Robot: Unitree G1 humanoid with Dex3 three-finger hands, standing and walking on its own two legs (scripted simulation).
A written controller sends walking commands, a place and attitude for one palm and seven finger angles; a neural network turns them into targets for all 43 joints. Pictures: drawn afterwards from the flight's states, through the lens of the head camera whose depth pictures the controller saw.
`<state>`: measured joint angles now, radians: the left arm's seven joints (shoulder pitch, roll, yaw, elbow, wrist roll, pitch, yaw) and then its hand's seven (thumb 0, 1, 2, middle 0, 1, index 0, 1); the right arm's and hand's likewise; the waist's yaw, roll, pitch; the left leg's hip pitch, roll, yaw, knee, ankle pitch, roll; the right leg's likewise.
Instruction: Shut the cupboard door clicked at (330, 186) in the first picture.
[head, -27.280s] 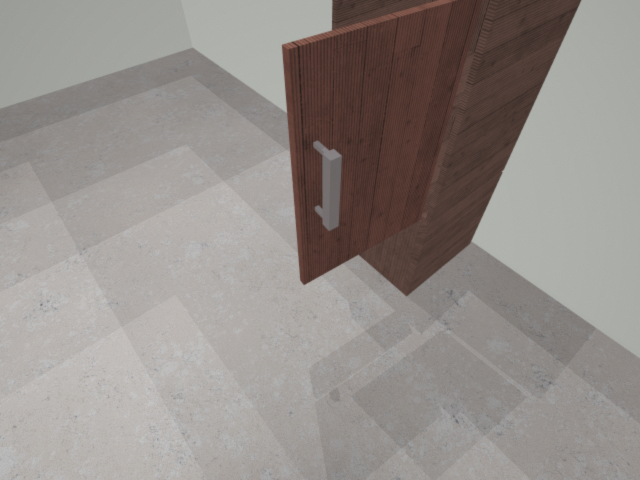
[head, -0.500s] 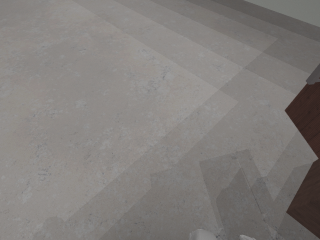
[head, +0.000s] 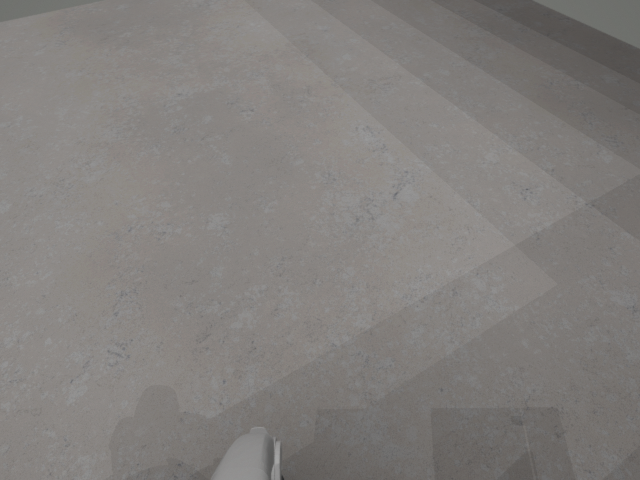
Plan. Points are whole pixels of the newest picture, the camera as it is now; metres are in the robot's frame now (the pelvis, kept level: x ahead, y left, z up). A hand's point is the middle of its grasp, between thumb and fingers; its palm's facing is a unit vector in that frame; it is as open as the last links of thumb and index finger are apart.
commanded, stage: walk to a spot facing it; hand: left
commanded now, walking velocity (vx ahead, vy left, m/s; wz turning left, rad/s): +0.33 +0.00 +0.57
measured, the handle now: out of the picture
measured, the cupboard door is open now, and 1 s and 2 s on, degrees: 54 54 54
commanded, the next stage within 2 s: turn to face it in 0.36 s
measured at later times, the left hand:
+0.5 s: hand (177, 368) +0.29 +0.25 -0.15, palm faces +0.19 -0.95 -0.23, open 7.4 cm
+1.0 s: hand (203, 344) +0.34 +0.23 -0.18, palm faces +0.10 -0.97 -0.23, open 7.3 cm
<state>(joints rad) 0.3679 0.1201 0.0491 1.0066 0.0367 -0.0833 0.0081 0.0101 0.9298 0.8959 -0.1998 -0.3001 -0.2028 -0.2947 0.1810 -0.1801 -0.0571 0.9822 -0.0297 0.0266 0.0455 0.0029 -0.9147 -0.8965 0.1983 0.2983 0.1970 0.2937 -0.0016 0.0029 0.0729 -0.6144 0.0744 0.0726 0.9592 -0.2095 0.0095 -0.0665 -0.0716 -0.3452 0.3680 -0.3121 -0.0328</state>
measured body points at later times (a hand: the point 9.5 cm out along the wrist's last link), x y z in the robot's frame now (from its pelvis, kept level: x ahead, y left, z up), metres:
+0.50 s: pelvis +0.20 +0.03 +0.00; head +0.24 +0.04 +0.44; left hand +0.28 +0.30 -0.13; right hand +0.26 -0.20 -0.15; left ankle +0.18 +0.12 -0.74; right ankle +0.29 -0.12 -0.69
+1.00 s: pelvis +0.32 +0.03 -0.01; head +0.36 +0.04 +0.44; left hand +0.34 +0.28 -0.16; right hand +0.44 -0.21 -0.14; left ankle +0.34 +0.16 -0.73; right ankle +0.33 -0.09 -0.74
